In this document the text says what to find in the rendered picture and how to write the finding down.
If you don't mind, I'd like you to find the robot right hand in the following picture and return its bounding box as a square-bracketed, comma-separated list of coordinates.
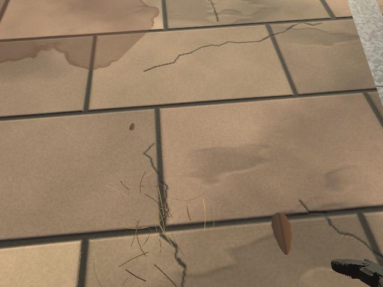
[331, 259, 383, 287]

